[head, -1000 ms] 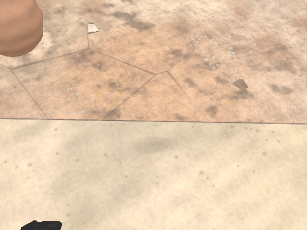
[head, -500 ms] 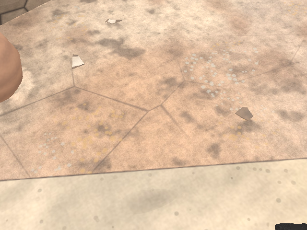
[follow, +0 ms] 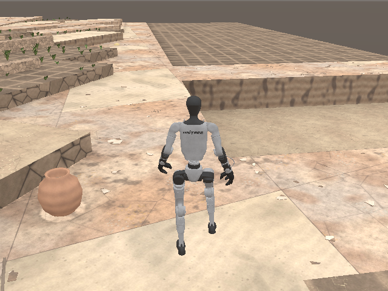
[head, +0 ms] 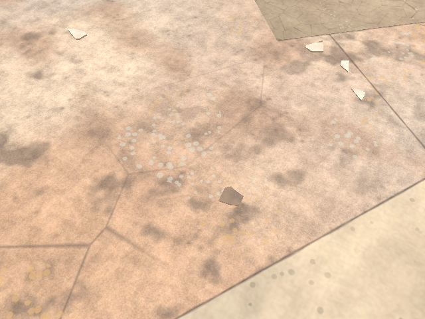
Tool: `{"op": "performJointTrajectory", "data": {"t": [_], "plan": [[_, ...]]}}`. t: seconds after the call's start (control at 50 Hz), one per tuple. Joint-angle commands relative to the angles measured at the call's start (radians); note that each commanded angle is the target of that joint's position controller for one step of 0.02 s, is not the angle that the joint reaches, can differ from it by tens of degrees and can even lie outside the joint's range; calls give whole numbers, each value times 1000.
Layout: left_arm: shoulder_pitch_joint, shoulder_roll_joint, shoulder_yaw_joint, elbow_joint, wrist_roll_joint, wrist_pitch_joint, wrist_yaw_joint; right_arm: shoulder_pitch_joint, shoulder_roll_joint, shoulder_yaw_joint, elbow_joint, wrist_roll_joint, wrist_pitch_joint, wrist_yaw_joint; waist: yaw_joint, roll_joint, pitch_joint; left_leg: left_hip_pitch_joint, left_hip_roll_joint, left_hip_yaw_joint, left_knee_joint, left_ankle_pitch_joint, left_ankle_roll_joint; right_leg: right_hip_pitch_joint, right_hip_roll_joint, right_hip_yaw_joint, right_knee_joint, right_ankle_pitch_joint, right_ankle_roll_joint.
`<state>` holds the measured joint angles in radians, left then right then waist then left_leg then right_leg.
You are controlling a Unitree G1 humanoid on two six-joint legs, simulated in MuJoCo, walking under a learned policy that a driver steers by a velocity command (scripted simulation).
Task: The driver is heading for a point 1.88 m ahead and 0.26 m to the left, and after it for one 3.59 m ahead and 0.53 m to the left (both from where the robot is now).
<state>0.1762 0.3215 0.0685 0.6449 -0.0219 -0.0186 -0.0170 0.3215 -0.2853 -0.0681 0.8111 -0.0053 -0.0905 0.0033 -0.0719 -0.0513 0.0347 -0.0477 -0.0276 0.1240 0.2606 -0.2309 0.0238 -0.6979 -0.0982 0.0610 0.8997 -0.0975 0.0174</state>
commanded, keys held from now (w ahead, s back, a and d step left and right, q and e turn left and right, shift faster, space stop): w+e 0.14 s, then w+q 0.86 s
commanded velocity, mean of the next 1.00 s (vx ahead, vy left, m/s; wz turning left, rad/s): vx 0.50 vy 0.00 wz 0.16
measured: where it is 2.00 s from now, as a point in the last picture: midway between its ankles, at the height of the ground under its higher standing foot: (160, 159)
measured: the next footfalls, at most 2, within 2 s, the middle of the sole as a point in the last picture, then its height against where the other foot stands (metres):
right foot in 0.20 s outside the picture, level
left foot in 0.74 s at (186, 286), level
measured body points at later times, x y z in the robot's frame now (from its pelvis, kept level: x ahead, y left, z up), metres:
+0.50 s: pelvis +0.28 -0.07 +0.00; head +0.30 -0.08 +0.45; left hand +0.37 +0.20 -0.11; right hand +0.40 -0.35 -0.11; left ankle +0.42 +0.10 -0.67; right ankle +0.23 -0.15 -0.74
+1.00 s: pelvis +0.56 -0.01 +0.00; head +0.60 +0.01 +0.45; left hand +0.69 +0.29 -0.09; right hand +0.71 -0.27 -0.10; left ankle +0.54 +0.06 -0.74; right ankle +0.71 -0.18 -0.68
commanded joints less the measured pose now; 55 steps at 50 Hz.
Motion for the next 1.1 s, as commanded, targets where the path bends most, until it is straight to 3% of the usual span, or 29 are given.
{"op": "performJointTrajectory", "data": {"t": [0.02,0.08,0.12,0.16,0.18,0.2,0.22,0.24,0.26,0.28,0.3,0.34,0.38,0.44,0.52,0.62,0.68,0.7,0.72,0.74,0.76,0.78,0.8,0.82,0.84,0.86,0.94,1.02,1.1], "plan": [[-83,8,-8,-86,1,-20,-20,-69,-166,-35,-63,8,-12,-6,4,101,22,-19,259,-71,-109,315,140,30,-2,-33,-144,132,-13],[-156,13,-8,-123,-4,-19,-37,-28,-193,-43,-36,22,3,-6,-11,102,44,64,289,-34,-84,354,121,32,12,-65,-233,95,-43],[-160,34,1,-141,-1,-17,-44,-23,-215,-50,-28,31,17,-9,9,115,33,118,303,0,-13,546,101,75,46,-103,-268,2,-78],[-62,73,25,-130,9,-11,-41,-8,-239,-55,-20,40,30,-15,80,137,-50,119,298,31,181,869,84,270,120,-149,-294,-90,-127],[96,110,51,-87,6,-9,-29,-3,-221,-44,-12,40,33,-16,172,109,-132,31,272,55,363,882,62,518,155,-146,-364,-18,-164],[263,176,74,-48,7,0,-8,15,-166,-17,-23,13,25,-15,238,9,-238,-218,232,61,648,546,29,847,23,48,-359,23,-216],[243,276,78,-50,4,-10,-3,140,-36,32,-58,-8,3,8,118,-231,-379,-611,47,-22,1007,-357,-24,1140,-273,606,-454,-123,-404],[280,173,54,-62,10,-18,-6,37,-154,4,-33,35,-16,17,213,-70,-443,-671,58,-201,1106,-362,-10,1114,-299,681,-552,-206,-391],[232,149,40,-46,22,-30,-9,-78,-185,-7,-74,68,-23,20,215,-47,-269,-732,94,-191,1105,-281,1,981,-262,495,-568,-107,-337],[168,126,33,-37,20,-37,-9,-102,-162,0,-78,59,-24,13,168,5,-181,-705,140,-188,1026,-189,3,834,-218,363,-579,-11,-299],[112,90,22,-34,23,-43,-9,-104,-158,-3,-68,39,-17,9,133,1,-121,-662,166,-187,964,-136,-6,719,-179,266,-605,64,-278],[63,58,15,-30,34,-61,-9,-29,-134,-5,-37,39,13,9,76,-26,-97,-548,185,-205,925,-58,-21,590,-148,161,-684,92,-265],[51,61,19,-6,34,-83,-9,-17,-99,-2,-26,37,39,3,56,-9,-58,-551,179,-214,884,-9,-41,535,-145,76,-738,141,-265],[65,66,23,30,44,-93,4,-80,-81,-2,-45,32,45,-1,68,2,-8,-633,164,-244,757,142,-59,552,-126,-36,-769,184,-238],[74,84,27,58,38,-90,16,-181,-50,10,-72,26,32,21,107,8,27,-605,139,-181,510,345,-45,583,-105,-156,-794,181,-193],[149,114,41,116,16,-59,25,-303,-41,19,-143,25,31,52,153,22,70,-680,119,-124,370,268,4,776,-170,-202,-734,284,-179],[127,150,52,118,8,-32,39,-272,-72,2,-170,25,36,67,106,-23,11,-582,50,-46,359,112,57,846,-182,-239,-580,685,-146],[117,162,55,115,7,-23,45,-207,-98,-12,-163,26,41,66,65,-43,-38,-488,11,-18,368,61,80,846,-176,-250,-471,838,-131],[100,166,53,111,5,-16,51,-80,-140,-37,-138,28,43,59,-10,-36,-108,-309,-30,-9,333,72,112,792,-150,-270,-291,877,-106],[99,151,44,102,9,-20,57,83,-206,-70,-102,30,50,42,-94,18,-195,-19,-10,-102,281,120,158,608,-107,-277,-31,689,-65],[206,10,0,53,44,-44,39,118,-321,-95,-98,36,50,27,-3,288,-289,369,261,-618,253,29,342,140,73,-238,356,-191,9],[150,36,-9,45,23,-87,23,126,-271,-75,-130,30,38,30,-37,226,-437,491,365,-986,78,-89,431,-28,169,4,523,-504,8],[38,102,9,15,-18,-113,9,99,-209,-58,-127,20,29,31,-68,159,-315,422,337,-841,44,-55,364,-116,103,58,519,-425,-19],[3,95,3,0,-18,-127,10,44,-181,-50,-132,24,23,29,-32,93,-210,280,294,-711,44,18,324,-106,58,47,431,-338,-35],[-7,93,6,6,8,-130,17,-23,-151,-41,-142,27,23,28,14,44,-131,132,253,-610,37,132,295,-58,25,35,333,-292,-30],[7,104,15,10,24,-121,20,-64,-123,-31,-159,17,22,23,49,63,-104,29,224,-547,18,229,286,17,2,37,277,-256,-21],[24,60,7,8,38,-80,22,-79,-152,-37,-170,17,22,4,88,84,-64,-161,172,-433,-32,376,284,100,4,-3,102,-178,41],[-131,18,-14,-27,34,-80,18,-36,-174,-44,-153,27,35,-16,29,125,-38,-236,96,-358,-15,264,214,174,60,-20,-215,97,67],[-214,49,-5,-51,14,-95,2,26,-173,-45,-130,34,49,-21,-4,145,-41,-176,128,-449,45,142,186,227,98,8,-367,157,54]]}}
Keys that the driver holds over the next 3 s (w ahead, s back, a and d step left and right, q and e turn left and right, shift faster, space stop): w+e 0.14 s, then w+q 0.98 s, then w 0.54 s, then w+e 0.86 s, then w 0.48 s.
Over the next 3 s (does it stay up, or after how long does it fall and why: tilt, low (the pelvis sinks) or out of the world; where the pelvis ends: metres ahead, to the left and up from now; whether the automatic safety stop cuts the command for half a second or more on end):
stays up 1.63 0.25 0.00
